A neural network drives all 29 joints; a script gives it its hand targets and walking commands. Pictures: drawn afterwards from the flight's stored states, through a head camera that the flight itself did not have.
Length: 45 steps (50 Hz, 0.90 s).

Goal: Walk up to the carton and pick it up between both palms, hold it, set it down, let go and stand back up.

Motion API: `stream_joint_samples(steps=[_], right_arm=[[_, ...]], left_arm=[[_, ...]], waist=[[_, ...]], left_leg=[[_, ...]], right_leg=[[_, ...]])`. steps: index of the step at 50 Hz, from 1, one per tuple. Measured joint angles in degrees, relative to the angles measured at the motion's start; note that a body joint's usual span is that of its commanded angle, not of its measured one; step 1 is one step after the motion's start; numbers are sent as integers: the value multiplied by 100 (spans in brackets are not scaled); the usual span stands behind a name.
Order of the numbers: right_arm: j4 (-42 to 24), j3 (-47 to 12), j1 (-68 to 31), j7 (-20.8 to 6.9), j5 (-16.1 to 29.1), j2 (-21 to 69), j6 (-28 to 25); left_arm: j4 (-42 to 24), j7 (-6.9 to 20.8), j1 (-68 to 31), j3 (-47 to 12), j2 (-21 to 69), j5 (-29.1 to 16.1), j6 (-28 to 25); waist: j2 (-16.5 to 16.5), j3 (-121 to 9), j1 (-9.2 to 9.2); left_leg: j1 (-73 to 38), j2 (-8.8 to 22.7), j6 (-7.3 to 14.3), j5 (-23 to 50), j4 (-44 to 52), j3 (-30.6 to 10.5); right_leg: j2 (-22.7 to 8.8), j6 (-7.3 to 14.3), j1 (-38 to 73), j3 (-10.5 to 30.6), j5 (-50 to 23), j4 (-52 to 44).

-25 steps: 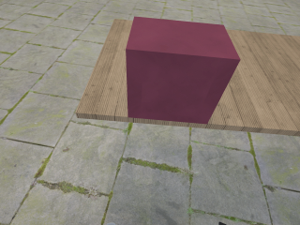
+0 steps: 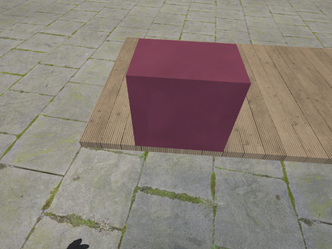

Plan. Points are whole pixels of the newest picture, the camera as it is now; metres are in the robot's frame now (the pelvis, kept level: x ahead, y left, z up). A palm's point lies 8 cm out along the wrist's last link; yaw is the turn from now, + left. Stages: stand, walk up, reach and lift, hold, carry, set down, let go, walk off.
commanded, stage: walk up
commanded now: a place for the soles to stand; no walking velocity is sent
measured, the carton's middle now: (182, 97) +0.51 -0.07 +0.11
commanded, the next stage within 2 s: none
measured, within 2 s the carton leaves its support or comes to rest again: neither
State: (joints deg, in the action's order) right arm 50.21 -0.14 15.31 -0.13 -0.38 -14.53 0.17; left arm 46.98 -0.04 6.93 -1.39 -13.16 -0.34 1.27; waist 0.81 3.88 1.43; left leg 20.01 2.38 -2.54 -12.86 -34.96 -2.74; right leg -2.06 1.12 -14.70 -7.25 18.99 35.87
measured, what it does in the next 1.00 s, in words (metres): shifts its weight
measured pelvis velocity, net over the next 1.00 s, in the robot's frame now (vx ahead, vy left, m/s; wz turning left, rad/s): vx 0.08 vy -0.02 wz -0.04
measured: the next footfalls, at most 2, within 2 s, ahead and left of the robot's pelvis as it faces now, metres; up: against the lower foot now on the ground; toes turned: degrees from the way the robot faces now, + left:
left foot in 1.42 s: +0.18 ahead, +0.08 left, +0.00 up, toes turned +5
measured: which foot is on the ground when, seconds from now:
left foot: down 0.00-1.00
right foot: down 0.00-1.00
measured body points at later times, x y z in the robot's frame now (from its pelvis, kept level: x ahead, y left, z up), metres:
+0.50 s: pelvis +0.01 +0.00 +0.00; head +0.02 +0.00 +0.45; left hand +0.03 +0.27 -0.14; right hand +0.09 -0.25 -0.13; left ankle +0.06 +0.15 -0.72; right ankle +0.00 -0.10 -0.72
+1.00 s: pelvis +0.08 -0.02 +0.00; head +0.09 -0.03 +0.45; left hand +0.12 +0.23 -0.14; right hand +0.16 -0.26 -0.14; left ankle +0.07 +0.14 -0.72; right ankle +0.01 -0.10 -0.72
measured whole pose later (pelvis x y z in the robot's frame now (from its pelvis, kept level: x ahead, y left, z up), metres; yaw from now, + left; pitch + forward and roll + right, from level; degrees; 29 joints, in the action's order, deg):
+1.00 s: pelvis +0.08 -0.02 +0.00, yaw -2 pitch -1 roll +1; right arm 51.0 -1.7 11.9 1.7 -2.5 -12.2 -0.5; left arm 51.1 -0.3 18.0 -0.1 -12.9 0.8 0.0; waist -0.2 2.5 -1.1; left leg 14.3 4.0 -1.8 -20.1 -36.4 1.1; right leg 1.0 2.8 -9.0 -3.0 25.2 35.5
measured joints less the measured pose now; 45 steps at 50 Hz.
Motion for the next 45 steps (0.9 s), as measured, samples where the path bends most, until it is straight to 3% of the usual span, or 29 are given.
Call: stream_joint_samples(steps=[18,23,28,32,34,38,45], right_arm=[[21,-73,-184,12,28,24,-1],[-50,-90,-11,72,-75,129,-26],[56,-88,114,102,-97,120,31],[163,-103,171,91,-142,84,17],[173,-125,165,99,-176,89,-57],[156,-179,113,119,-179,186,-187],[118,-157,-171,183,-195,204,-62]], left_arm=[[474,48,504,-22,-227,49,43],[556,132,1007,57,-289,143,50],[547,140,1383,83,-256,190,-91],[587,76,1573,73,-92,111,-124],[626,59,1588,63,-23,121,-126],[639,81,1495,45,23,138,-149],[448,-4,1199,99,54,98,-153]], waist=[[34,45,-193],[-38,-185,-215],[-22,-216,-213],[63,-249,-241],[90,-198,-240],[0,-142,-195],[-19,-124,-237]], left_leg=[[189,-134,88,119,25,-291],[84,-68,179,-206,29,-192],[-50,25,135,-178,19,-152],[-148,74,293,-596,-99,-23],[-269,101,328,-287,59,38],[-439,79,11,-315,228,114],[-417,155,90,-573,-176,230]], right_leg=[[-78,-67,49,-303,-119,-241],[50,-53,42,-86,397,-108],[205,79,144,65,-21,-179],[302,174,330,116,167,-291],[331,184,426,144,182,-364],[277,165,490,207,293,-343],[336,189,528,319,506,-151]])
